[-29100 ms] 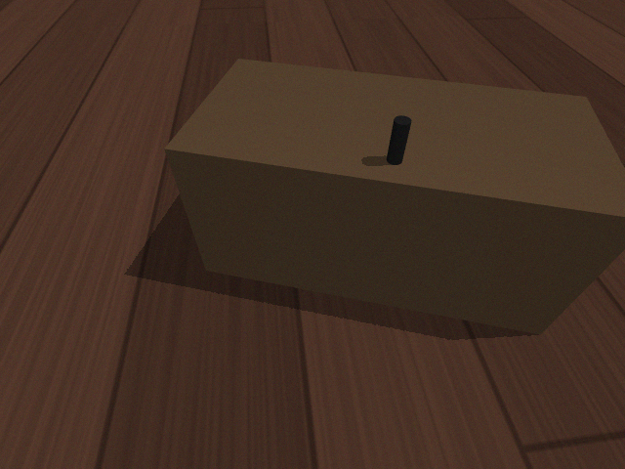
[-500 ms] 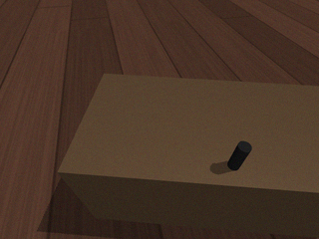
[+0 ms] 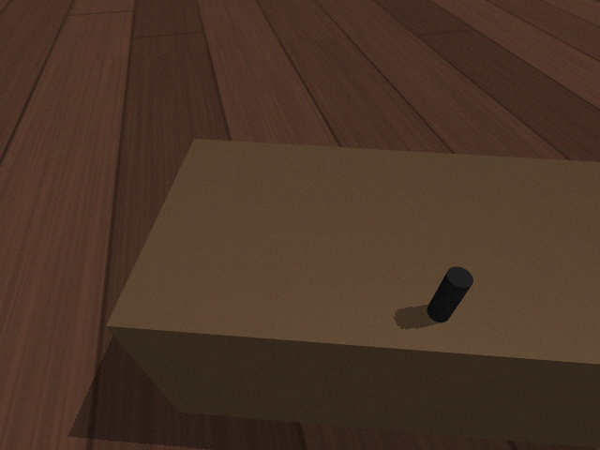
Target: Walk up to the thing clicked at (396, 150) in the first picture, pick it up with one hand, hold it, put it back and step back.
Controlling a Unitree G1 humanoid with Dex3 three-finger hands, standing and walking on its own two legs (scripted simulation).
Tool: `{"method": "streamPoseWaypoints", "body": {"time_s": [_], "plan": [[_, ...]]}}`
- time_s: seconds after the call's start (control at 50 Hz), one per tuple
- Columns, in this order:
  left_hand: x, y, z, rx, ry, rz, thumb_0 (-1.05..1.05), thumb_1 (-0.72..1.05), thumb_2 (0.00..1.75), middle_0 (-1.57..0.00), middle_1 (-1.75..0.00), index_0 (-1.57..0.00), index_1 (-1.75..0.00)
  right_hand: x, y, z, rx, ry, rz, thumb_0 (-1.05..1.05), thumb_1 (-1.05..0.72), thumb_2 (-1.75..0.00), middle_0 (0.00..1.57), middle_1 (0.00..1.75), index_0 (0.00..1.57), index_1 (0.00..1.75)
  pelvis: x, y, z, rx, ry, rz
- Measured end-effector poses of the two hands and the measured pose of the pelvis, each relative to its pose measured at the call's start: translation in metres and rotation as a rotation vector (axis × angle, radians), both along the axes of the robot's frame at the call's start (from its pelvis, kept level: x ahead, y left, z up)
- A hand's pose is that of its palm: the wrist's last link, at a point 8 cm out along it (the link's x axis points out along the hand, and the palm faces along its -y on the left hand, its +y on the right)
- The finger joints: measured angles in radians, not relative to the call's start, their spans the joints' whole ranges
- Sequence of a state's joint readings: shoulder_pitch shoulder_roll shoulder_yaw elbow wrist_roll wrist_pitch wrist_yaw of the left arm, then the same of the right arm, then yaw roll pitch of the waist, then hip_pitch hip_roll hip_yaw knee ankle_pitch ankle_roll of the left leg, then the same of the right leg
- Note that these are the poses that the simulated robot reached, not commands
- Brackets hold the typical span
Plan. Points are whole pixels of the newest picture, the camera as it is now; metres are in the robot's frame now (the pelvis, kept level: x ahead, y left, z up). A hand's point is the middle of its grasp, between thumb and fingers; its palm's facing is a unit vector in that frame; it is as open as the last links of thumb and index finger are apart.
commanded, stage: stand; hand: right
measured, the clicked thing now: (448, 296) +0.42 -0.26 -0.12
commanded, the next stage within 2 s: step back in 0.36 s
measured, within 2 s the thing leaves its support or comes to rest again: neither
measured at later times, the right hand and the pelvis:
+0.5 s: hand out of the picture +0.07 -0.26 -0.16, palm faces -0.02 +0.93 -0.35, open 7.3 cm; pelvis -0.02 -0.01 -0.01, yaw +0 degrees
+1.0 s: hand out of the picture -0.02 -0.28 -0.19, palm faces -0.16 +0.90 -0.40, open 7.3 cm; pelvis -0.13 -0.01 -0.03, yaw +6 degrees
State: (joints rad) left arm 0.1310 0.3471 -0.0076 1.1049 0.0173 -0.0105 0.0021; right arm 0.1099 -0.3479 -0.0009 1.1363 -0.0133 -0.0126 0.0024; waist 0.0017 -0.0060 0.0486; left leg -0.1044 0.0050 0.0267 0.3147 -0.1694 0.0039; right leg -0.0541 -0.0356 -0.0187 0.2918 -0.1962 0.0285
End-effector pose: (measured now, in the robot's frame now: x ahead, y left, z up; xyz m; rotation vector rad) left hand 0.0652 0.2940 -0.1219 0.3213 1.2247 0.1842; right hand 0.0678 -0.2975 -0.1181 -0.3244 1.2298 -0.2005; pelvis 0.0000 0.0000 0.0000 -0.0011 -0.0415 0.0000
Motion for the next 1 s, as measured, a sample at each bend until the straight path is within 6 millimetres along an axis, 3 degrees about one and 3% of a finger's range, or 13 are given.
{"method": "streamPoseWaypoints", "body": {"time_s": [0.38, 0.5, 0.6, 0.7, 0.78, 0.86, 1.0], "plan": [[-0.003, 0.002, -0.002, -0.002, 0.016, 0.013, 0.01, 0.90, 0.90, -0.20, -0.30, -0.20, -0.30, -0.001, 0.001, -0.001, 0.002, 0.012, 0.000, 0.01, -0.91, -0.90, 0.20, 0.30, 0.21, 0.30, 0.000, 0.000, -0.001, 0.001, 0.004, 0.000], [-0.006, 0.009, -0.004, 0.036, 0.002, 0.033, 0.01, 0.90, 0.90, -0.20, -0.30, -0.20, -0.30, -0.002, -0.010, -0.005, -0.006, 0.008, -0.009, 0.01, -0.91, -0.90, 0.20, 0.30, 0.21, 0.30, -0.019, -0.006, -0.008, 0.007, 0.007, 0.000], [-0.021, 0.006, -0.005, 0.076, 0.008, 0.024, 0.01, 0.90, 0.90, -0.20, -0.30, -0.20, -0.30, -0.004, -0.031, -0.015, -0.015, -0.013, -0.006, 0.01, -0.91, -0.90, 0.20, 0.30, 0.21, 0.30, -0.038, -0.020, -0.018, 0.016, 0.004, -0.005], [-0.051, -0.008, -0.001, 0.092, 0.020, 0.029, 0.01, 0.90, 0.90, -0.20, -0.30, -0.20, -0.30, -0.006, -0.046, -0.025, -0.018, -0.030, 0.007, 0.01, -0.91, -0.90, 0.20, 0.30, 0.21, 0.30, -0.054, -0.030, -0.022, 0.019, -0.004, 0.004], [-0.067, -0.013, 0.006, 0.091, 0.029, 0.031, 0.01, 0.90, 0.90, -0.20, -0.30, -0.21, -0.30, -0.020, -0.045, -0.023, -0.005, -0.022, 0.020, 0.01, -0.91, -0.90, 0.20, 0.30, 0.21, 0.30, -0.069, -0.029, -0.016, 0.031, 0.016, 0.009], [-0.067, -0.010, 0.008, 0.092, -0.028, 0.028, 0.01, 0.90, 0.90, -0.21, -0.30, -0.21, -0.30, -0.047, -0.041, -0.027, -0.020, 0.030, 0.052, 0.01, -0.91, -0.90, 0.20, 0.30, 0.21, 0.30, -0.084, -0.024, -0.017, 0.016, 0.033, 0.035], [-0.080, 0.013, -0.009, 0.069, -0.154, 0.046, 0.01, 0.90, 0.90, -0.21, -0.30, -0.21, -0.30, -0.089, -0.020, -0.031, -0.062, 0.074, 0.118, 0.01, -0.91, -0.90, 0.20, 0.30, 0.21, 0.30, -0.125, -0.006, -0.032, -0.008, 0.016, 0.098]]}}
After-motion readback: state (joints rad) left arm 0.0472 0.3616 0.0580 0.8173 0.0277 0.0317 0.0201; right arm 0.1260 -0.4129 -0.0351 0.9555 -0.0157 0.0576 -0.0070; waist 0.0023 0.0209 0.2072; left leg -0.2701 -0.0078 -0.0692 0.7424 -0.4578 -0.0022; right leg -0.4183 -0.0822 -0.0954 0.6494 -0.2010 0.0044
